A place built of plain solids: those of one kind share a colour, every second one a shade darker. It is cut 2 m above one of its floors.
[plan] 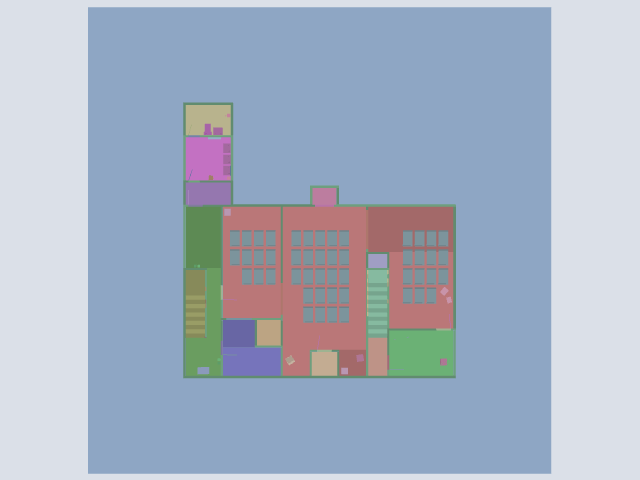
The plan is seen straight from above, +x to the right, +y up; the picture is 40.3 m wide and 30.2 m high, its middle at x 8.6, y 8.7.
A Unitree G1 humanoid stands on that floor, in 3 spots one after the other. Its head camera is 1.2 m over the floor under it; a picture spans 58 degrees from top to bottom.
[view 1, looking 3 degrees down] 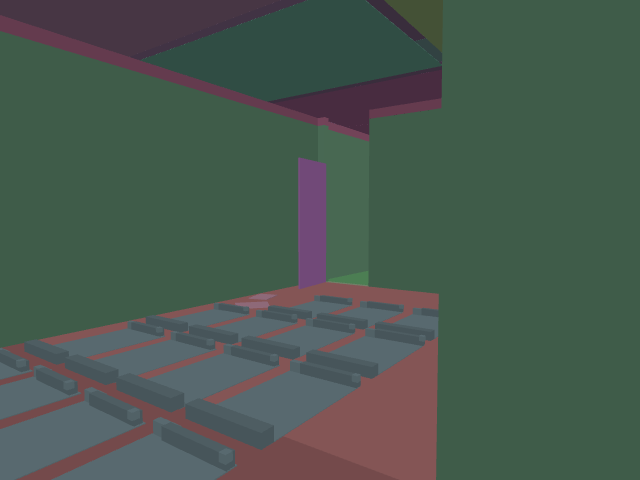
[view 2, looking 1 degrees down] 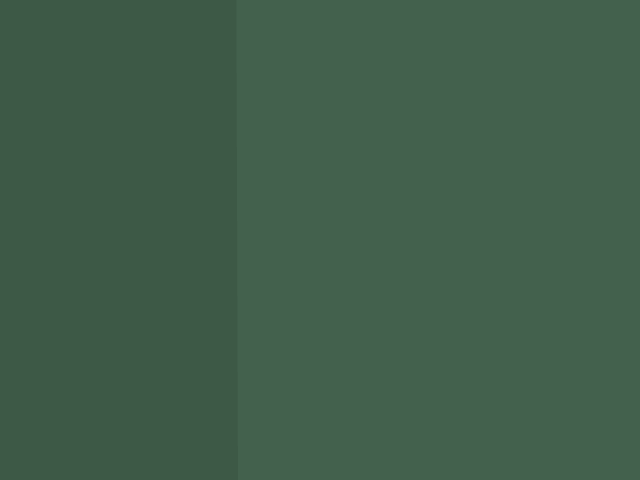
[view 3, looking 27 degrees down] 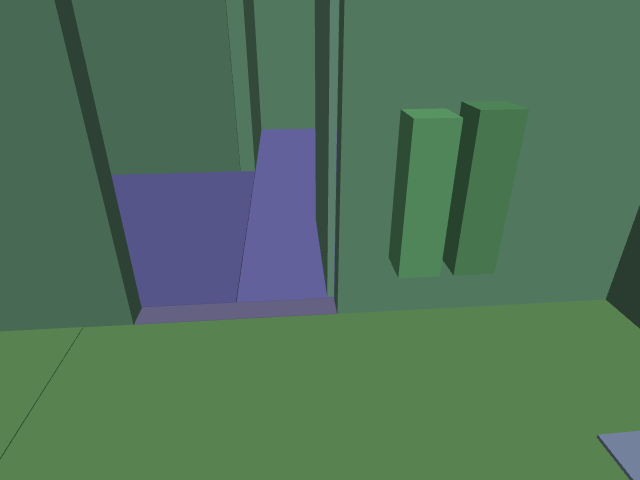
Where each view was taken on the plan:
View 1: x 12.32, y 9.72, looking -55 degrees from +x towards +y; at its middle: leaf_prayer_hall_door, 7.78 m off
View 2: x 8.88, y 1.48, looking -132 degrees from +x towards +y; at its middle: wall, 1.19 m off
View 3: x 0.76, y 1.68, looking -5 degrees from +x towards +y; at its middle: leaf_shoe_room_door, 2.52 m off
